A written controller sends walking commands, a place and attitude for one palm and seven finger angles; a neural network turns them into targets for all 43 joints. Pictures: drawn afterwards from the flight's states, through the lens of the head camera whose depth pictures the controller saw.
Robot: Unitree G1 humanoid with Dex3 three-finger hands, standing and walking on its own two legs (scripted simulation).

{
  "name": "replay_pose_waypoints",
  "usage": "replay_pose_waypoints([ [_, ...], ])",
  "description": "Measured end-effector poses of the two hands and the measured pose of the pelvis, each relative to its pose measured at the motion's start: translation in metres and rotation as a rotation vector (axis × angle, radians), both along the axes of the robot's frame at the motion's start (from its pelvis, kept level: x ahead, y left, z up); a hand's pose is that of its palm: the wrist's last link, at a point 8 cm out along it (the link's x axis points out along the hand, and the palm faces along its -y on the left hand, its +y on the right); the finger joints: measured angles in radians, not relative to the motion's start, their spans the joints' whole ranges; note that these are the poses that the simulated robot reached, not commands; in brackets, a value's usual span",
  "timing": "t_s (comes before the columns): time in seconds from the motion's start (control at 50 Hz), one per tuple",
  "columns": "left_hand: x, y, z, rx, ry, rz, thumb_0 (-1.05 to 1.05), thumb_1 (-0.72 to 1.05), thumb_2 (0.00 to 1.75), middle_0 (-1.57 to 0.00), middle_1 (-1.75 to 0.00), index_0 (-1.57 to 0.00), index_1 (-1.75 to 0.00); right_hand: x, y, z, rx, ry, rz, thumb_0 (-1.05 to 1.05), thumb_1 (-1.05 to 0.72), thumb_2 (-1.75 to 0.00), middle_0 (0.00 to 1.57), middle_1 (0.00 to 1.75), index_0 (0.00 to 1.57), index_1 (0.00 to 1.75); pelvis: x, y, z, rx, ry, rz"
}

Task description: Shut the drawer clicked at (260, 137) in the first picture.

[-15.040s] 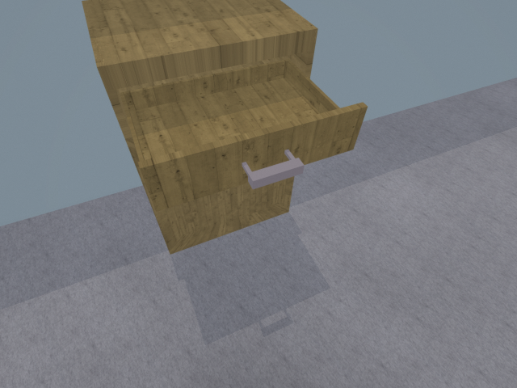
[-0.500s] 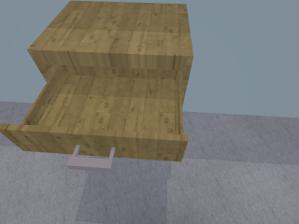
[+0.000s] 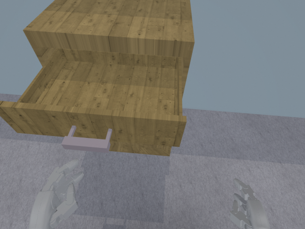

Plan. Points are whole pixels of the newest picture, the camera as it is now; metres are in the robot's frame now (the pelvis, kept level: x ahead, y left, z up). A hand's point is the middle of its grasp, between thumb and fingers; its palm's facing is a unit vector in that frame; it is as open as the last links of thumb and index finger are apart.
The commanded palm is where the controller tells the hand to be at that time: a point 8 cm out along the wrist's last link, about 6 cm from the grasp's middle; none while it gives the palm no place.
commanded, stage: raise the hand and make a fist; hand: left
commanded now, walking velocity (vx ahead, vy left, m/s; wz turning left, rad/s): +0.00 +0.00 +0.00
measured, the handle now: (89, 137) +0.36 +0.21 +0.00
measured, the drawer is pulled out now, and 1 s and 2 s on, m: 0.29 0.29 0.29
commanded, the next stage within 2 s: bring the fist close to the handle in 1.60 s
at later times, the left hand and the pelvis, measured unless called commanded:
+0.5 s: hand (72, 194) +0.19 +0.20 +0.03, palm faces -0.01 -1.00 -0.06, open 4.0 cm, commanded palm +0.15 +0.24 +0.04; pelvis -0.02 -0.01 -0.02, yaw +1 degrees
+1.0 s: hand (66, 200) +0.17 +0.18 +0.08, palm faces +0.00 -1.00 -0.05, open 3.1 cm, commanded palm +0.13 +0.24 +0.09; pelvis +0.01 +0.02 -0.01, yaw +2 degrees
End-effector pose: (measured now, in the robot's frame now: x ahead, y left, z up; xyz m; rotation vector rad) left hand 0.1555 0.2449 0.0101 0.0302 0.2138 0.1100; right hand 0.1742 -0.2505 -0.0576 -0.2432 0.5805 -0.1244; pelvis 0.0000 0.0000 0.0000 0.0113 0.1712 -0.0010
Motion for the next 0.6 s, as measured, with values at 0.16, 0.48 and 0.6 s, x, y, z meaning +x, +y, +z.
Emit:
replay_pose_waypoints([
  [0.16, -0.026, 0.002, -0.004, 0.022, -0.245, -0.079, 0.01, 0.9, 0.9, -0.49, -0.61, -0.49, -0.61, 0.029, 0.0, -0.018, -0.028, -0.151, 0.116, 0.01, -0.9, -0.9, 0.2, 0.3, 0.2, 0.3, -0.035, -0.014, -0.047, -0.02, 0.036, 0.039],
  [0.48, 0.02, 0.004, 0.028, 0.023, -0.101, -0.125, 0.02, 0.9, 0.9, -0.81, -0.96, -0.81, -0.96, -0.066, 0.013, -0.042, 0.07, 0.109, -0.03, 0.02, -0.9, -0.9, 0.21, 0.3, 0.2, 0.3, -0.024, -0.008, -0.019, -0.022, 0.018, 0.027],
  [0.6, 0.008, 0.005, 0.036, 0.026, -0.105, -0.115, 0.02, 0.9, 0.9, -0.93, -1.09, -0.93, -1.09, -0.057, 0.005, -0.032, 0.019, 0.102, -0.045, 0.02, -0.9, -0.9, 0.21, 0.3, 0.2, 0.3, -0.012, 0.003, -0.014, -0.027, 0.016, 0.026],
])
